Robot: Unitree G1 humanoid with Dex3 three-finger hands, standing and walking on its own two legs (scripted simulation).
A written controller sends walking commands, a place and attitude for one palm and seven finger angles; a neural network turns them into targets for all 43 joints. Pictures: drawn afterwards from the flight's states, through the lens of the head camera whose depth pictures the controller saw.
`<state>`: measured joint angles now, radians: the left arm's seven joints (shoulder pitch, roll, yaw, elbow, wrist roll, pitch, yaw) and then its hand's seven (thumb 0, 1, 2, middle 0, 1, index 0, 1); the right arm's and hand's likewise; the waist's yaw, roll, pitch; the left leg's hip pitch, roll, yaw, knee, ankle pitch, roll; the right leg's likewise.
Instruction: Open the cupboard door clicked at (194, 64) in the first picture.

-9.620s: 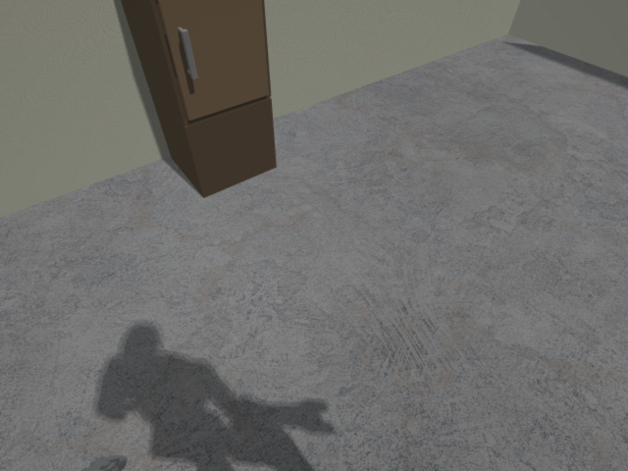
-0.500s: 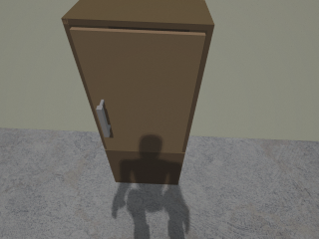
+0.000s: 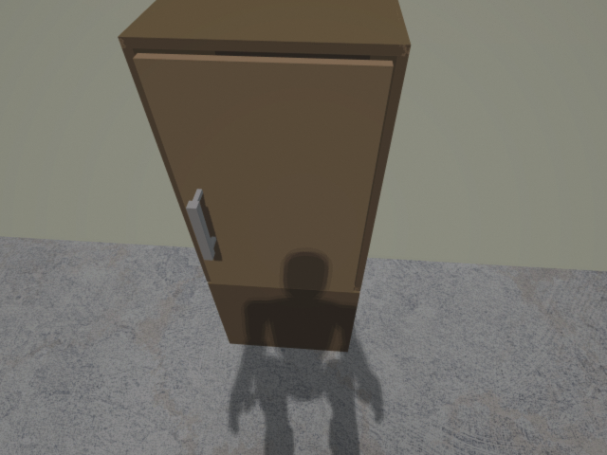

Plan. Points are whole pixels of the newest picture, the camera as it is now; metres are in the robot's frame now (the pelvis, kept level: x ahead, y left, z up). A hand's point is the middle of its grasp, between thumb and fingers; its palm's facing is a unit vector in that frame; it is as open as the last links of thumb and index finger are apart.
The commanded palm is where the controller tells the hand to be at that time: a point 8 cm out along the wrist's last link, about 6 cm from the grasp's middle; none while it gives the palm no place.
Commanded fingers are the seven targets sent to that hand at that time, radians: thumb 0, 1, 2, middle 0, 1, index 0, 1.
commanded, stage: come to a stop and stand still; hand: left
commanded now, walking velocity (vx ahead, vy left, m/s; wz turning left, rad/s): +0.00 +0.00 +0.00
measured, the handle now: (204, 225) +0.55 +0.25 -0.09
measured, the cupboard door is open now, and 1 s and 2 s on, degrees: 0 0 0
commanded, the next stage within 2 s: look again from close up in 0.94 s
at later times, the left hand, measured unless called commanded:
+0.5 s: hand out of the picture +0.03 +0.14 -0.17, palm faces +0.02 -0.98 -0.21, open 7.3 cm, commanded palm none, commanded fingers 0.00 0.90 0.90 -0.20 -0.30 -0.20 -0.30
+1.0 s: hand out of the picture +0.02 +0.12 -0.18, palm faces +0.03 -0.98 -0.19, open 7.3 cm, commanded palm none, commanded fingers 0.00 0.90 0.90 -0.20 -0.30 -0.20 -0.30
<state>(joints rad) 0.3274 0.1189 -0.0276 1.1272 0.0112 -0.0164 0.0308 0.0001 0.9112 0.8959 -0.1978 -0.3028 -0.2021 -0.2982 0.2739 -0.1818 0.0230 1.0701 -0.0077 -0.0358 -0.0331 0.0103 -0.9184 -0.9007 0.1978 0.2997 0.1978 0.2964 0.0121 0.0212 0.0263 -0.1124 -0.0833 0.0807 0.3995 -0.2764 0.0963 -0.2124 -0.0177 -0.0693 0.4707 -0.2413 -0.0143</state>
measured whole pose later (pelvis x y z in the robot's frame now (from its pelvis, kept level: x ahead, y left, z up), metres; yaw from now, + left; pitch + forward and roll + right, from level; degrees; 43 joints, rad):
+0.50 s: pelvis +0.02 -0.03 +0.00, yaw +0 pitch +0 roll +0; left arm 0.26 0.15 -0.01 1.12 0.01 -0.02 0.04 0.01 0.94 0.90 -0.20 -0.30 -0.20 -0.30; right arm 0.30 -0.13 0.03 1.16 -0.01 -0.04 -0.04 0.01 -0.91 -0.90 0.20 0.30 0.20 0.30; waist 0.00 0.01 0.05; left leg -0.08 -0.05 0.07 0.39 -0.31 0.05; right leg -0.17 0.02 -0.08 0.45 -0.27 -0.05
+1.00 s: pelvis +0.03 -0.05 +0.00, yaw +0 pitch -1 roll +0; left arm 0.29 0.14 -0.01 1.13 0.01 -0.02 0.04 0.01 0.93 0.90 -0.20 -0.30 -0.20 -0.30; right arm 0.27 -0.13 0.02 1.16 -0.01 -0.03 -0.05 0.01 -0.91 -0.90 0.20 0.30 0.20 0.30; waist 0.01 0.00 0.04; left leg -0.06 -0.02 0.06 0.38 -0.31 0.02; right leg -0.15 0.05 -0.09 0.43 -0.27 -0.08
